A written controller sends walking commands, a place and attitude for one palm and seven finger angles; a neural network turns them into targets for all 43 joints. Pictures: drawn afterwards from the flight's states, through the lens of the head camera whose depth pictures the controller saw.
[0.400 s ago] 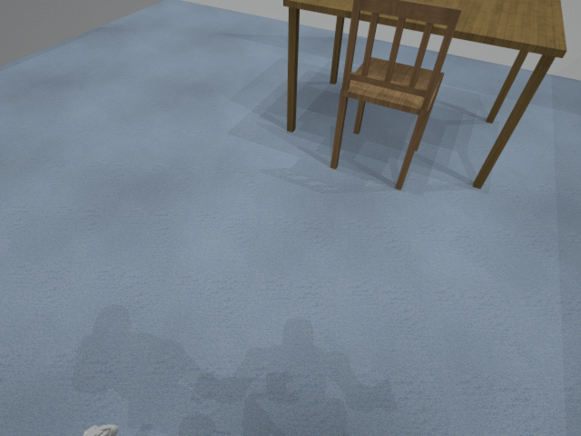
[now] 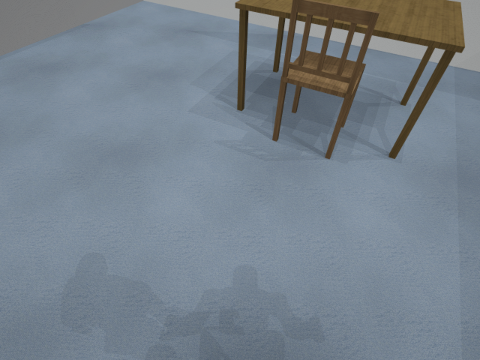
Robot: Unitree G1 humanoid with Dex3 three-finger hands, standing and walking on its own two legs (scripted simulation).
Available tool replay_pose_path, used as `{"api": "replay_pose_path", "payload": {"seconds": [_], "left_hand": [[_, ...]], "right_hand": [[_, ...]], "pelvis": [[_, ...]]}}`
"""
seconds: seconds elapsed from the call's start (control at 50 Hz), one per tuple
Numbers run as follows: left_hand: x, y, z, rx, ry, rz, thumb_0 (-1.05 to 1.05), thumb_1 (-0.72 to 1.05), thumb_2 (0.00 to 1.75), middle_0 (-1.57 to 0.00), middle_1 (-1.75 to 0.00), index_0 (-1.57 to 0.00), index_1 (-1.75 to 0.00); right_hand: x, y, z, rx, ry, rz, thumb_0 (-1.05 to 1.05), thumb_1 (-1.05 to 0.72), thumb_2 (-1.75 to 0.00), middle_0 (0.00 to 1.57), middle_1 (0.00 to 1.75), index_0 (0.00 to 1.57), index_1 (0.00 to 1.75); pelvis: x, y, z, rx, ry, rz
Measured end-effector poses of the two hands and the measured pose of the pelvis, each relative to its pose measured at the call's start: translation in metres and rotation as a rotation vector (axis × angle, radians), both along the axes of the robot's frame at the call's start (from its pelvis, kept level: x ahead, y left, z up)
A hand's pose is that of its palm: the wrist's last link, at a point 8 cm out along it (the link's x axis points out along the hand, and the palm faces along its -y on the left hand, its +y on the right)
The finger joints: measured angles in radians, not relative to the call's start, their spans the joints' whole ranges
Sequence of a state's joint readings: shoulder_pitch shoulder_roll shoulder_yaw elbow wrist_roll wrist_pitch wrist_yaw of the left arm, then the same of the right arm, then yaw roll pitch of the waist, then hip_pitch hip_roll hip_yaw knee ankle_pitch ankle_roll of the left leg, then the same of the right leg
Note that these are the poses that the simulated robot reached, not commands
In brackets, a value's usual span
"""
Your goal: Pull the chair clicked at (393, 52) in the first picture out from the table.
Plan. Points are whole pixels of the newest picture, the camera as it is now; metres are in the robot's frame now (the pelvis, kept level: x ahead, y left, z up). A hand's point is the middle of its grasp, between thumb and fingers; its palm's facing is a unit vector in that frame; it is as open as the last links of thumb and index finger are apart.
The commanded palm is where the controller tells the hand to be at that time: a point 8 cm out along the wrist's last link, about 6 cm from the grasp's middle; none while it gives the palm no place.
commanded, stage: stand and wait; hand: left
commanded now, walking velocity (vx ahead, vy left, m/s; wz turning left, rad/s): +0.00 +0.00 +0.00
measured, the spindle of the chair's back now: (325, 45) +1.53 -0.33 -0.10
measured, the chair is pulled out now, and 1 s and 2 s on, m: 0.00 0.00 0.00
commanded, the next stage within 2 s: look at it before walking up in 0.42 s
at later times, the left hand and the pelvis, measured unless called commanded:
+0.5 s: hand out of the picture +0.07 +0.24 -0.15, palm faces -0.03 -0.94 -0.33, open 7.4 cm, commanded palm none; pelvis -0.01 -0.01 +0.00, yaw +0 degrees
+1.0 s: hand out of the picture +0.07 +0.24 -0.16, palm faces -0.04 -0.95 -0.32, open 7.4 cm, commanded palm none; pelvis +0.00 -0.01 +0.00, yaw +0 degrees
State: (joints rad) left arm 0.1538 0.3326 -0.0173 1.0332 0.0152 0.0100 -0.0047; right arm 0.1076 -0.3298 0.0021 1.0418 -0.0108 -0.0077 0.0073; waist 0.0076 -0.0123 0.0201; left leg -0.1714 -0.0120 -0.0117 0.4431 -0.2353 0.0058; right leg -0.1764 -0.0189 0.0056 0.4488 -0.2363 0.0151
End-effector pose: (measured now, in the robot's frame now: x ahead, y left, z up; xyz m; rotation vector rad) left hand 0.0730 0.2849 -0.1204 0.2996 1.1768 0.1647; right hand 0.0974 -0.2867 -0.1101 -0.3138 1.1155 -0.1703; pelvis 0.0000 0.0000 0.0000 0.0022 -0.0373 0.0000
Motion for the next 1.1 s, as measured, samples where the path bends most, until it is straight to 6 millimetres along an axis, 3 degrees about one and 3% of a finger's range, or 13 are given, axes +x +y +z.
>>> {"api": "replay_pose_path", "payload": {"seconds": [0.18,0.32,0.66,1.1], "left_hand": [[-0.018,0.003,0.0,0.016,0.052,0.015,0.0,0.9,0.9,-0.21,-0.3,-0.2,-0.3],[-0.019,0.003,0.002,0.024,0.055,0.014,0.0,0.9,0.9,-0.21,-0.3,-0.2,-0.3],[-0.006,-0.004,0.003,0.011,0.022,0.002,0.0,0.9,0.9,-0.21,-0.3,-0.2,-0.3],[-0.009,0.001,0.001,0.012,0.057,0.011,0.0,0.9,0.9,-0.21,-0.3,-0.2,-0.3]], "right_hand": [[-0.03,-0.01,-0.006,-0.005,0.083,-0.028,0.01,-0.9,-0.9,0.2,0.3,0.21,0.3],[-0.039,-0.012,-0.008,0.001,0.105,-0.04,0.01,-0.9,-0.9,0.2,0.3,0.21,0.3],[-0.03,-0.013,-0.005,0.002,0.081,-0.035,0.01,-0.9,-0.9,0.2,0.3,0.21,0.3],[-0.021,-0.01,-0.002,-0.004,0.086,-0.032,0.01,-0.9,-0.9,0.2,0.3,0.21,0.3]], "pelvis": [[-0.005,-0.003,0.001,0.0,0.001,0.001],[-0.006,-0.006,0.002,0.001,0.0,0.0],[-0.005,-0.008,0.003,0.0,0.002,-0.001],[0.001,-0.006,0.005,-0.001,0.005,-0.004]]}}
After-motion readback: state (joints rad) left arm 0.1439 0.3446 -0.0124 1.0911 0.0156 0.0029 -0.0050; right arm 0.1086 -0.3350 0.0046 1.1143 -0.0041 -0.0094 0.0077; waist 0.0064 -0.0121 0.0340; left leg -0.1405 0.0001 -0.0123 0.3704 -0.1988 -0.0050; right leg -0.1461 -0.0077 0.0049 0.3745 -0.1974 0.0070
